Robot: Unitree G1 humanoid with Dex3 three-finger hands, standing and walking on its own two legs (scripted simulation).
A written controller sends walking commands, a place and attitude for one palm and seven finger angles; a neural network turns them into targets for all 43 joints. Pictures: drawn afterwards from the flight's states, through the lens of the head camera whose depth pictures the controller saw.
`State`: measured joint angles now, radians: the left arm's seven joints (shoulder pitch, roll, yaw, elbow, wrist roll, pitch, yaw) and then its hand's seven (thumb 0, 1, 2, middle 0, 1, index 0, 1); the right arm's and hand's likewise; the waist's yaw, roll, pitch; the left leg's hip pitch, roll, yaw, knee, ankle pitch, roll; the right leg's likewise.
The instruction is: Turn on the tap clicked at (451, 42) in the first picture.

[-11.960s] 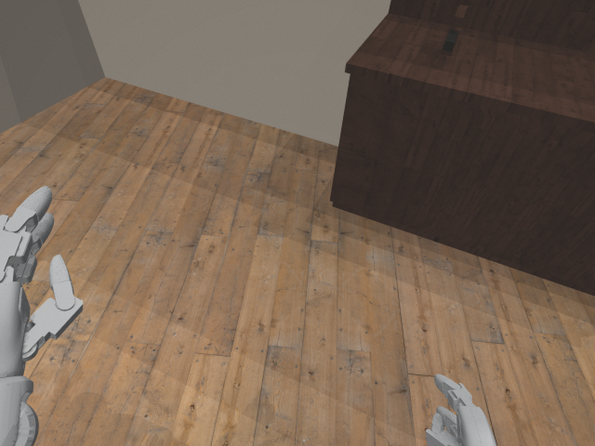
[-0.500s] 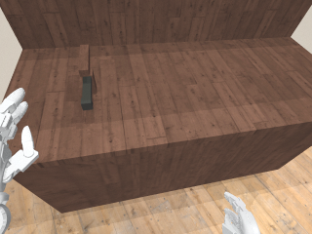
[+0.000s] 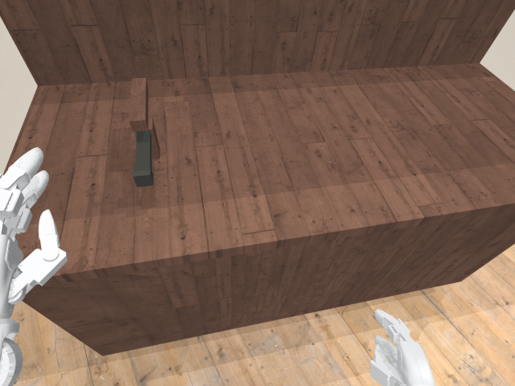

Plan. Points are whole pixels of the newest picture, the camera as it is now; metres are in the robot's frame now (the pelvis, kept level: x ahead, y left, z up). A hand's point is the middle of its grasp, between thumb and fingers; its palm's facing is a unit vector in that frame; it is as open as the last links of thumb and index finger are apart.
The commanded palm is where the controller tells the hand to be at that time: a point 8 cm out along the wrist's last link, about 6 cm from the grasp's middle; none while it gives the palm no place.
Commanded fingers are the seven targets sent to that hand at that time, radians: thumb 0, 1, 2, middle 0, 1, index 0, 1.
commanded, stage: shuffle to correct the standing spot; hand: left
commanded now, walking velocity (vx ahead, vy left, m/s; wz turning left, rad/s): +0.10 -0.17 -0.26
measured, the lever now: (143, 176) +0.42 +0.25 +0.05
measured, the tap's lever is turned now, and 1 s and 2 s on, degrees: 0 0 0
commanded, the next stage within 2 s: come to a stop and stand still in 0.46 s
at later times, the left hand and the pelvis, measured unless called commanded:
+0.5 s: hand (160, 212) +0.28 +0.16 +0.16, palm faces +0.20 -0.91 -0.37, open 7.4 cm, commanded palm +0.22 +0.21 +0.18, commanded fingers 0.00 0.90 0.90 -0.20 -0.30 -0.20 -0.30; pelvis +0.03 -0.05 +0.00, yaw -6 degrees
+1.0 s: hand (138, 235) +0.25 +0.17 +0.16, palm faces +0.30 -0.86 -0.40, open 7.4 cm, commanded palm +0.21 +0.21 +0.18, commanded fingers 0.00 0.90 0.90 -0.20 -0.30 -0.20 -0.30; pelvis +0.03 -0.06 +0.00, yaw -4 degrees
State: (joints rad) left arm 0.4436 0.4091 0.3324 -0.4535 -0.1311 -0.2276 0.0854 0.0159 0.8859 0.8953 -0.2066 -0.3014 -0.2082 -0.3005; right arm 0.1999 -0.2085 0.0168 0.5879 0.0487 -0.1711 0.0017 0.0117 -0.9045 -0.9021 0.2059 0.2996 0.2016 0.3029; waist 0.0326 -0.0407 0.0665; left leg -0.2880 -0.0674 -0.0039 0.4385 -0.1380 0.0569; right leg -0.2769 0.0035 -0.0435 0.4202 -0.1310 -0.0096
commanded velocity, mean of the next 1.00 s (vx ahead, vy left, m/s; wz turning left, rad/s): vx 0.04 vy -0.07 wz -0.04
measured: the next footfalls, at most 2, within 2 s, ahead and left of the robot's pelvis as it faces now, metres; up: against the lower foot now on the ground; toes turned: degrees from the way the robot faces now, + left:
none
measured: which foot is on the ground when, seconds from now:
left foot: down 0.00-1.00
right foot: down 0.00-1.00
